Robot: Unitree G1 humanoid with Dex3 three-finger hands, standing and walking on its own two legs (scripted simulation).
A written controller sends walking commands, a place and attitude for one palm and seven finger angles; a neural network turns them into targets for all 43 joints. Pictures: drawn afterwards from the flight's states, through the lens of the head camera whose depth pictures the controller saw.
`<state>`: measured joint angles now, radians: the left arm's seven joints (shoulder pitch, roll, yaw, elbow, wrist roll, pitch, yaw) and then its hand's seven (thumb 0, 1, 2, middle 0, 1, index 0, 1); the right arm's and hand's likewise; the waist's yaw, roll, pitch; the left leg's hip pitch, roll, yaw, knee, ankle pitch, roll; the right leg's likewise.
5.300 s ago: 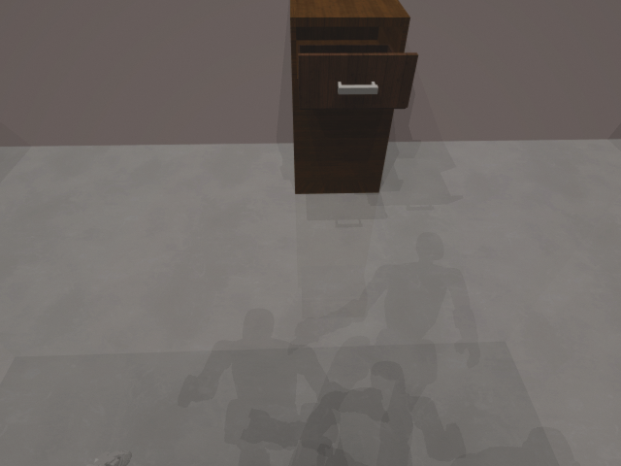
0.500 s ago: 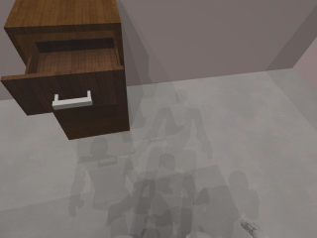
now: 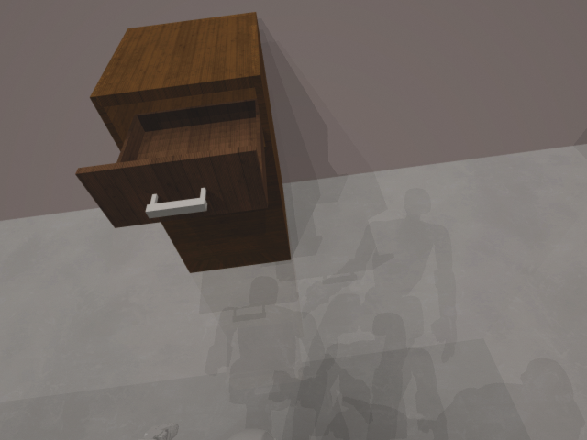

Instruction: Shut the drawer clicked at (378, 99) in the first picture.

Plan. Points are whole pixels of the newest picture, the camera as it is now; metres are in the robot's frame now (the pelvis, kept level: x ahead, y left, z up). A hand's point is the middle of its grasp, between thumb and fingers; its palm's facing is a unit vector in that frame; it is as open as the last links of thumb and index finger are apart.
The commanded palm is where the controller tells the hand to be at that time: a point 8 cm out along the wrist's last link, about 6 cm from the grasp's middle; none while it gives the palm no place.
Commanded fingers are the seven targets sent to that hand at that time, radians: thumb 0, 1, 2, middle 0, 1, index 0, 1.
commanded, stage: take the last steps up to it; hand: left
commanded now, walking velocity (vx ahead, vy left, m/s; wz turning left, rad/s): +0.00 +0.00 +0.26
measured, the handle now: (178, 201) +0.61 +0.29 -0.08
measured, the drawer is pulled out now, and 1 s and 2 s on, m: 0.26 0.26 0.26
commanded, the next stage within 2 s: come to a stop and stand still in 1.06 s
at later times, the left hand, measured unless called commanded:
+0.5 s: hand out of the picture -0.09 +0.23 -0.18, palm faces +0.18 -0.97 -0.15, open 7.4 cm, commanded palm none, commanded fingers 0.00 0.90 0.90 -0.20 -0.30 -0.20 -0.30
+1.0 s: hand (190, 347) +0.32 +0.23 -0.18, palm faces +0.01 -0.98 -0.18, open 7.4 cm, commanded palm none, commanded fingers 0.00 0.90 0.90 -0.20 -0.30 -0.20 -0.30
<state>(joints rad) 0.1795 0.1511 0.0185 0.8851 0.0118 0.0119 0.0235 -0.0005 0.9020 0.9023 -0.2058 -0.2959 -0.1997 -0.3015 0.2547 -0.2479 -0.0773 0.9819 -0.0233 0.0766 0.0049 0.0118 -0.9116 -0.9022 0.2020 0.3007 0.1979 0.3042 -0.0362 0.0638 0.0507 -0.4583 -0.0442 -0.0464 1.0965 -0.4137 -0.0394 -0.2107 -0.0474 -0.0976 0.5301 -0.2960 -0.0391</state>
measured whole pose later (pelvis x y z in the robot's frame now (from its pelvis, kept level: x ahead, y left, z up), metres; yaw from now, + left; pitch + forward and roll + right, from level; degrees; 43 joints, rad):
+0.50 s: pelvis +0.03 +0.07 +0.00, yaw +4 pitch -2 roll -2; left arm 0.47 0.20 0.04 1.16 0.03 0.03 0.00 0.00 0.91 0.90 -0.20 -0.30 -0.20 -0.30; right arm 0.22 -0.16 -0.02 1.00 -0.03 -0.04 0.00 0.01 -0.91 -0.90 0.20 0.30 0.20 0.30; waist 0.06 -0.04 -0.01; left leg -0.14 0.02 0.12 0.50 -0.32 0.05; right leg -0.33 -0.08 -0.09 0.91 -0.43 0.00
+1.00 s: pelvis +0.20 +0.05 -0.02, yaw +3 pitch -2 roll +1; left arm 0.09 0.17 0.04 1.00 0.02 -0.04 -0.01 0.00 0.91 0.90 -0.20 -0.30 -0.19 -0.30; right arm 0.56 -0.08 -0.01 1.21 -0.02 -0.05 -0.03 0.01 -0.91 -0.90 0.20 0.30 0.20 0.30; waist -0.06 0.00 0.08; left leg 0.08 0.03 0.14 0.55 -0.51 0.00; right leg -0.42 -0.03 -0.13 0.60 -0.12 -0.08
